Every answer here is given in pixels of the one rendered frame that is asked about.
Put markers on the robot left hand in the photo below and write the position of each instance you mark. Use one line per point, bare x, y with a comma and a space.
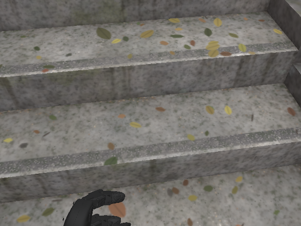
82, 210

